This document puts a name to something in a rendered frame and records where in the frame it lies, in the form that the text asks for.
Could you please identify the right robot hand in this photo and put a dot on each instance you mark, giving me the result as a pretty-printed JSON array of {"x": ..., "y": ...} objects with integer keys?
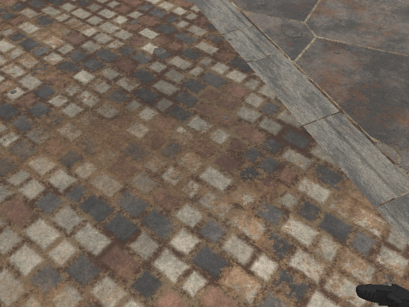
[{"x": 384, "y": 295}]

